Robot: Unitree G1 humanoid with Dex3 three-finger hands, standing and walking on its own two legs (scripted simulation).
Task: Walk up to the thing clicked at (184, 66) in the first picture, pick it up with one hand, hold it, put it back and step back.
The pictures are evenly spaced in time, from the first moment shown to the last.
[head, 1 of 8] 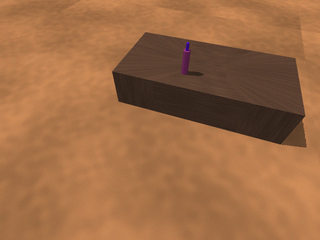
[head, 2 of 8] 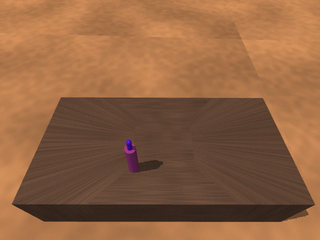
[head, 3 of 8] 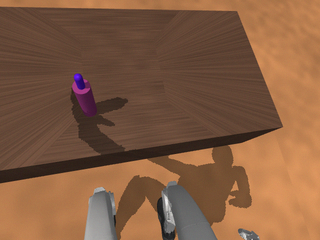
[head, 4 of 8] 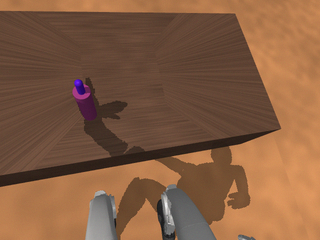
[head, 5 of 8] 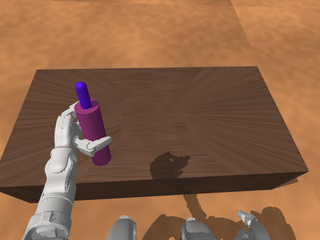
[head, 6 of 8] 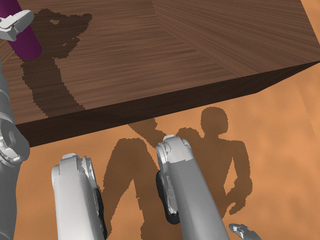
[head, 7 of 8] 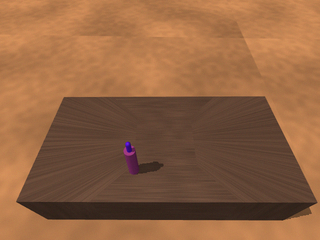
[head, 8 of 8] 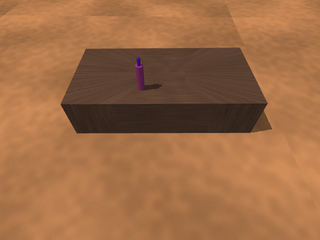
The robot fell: no
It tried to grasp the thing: yes
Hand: left
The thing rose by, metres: 0.35
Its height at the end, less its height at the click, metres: +0.00
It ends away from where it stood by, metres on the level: 0.02
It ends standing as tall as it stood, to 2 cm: yes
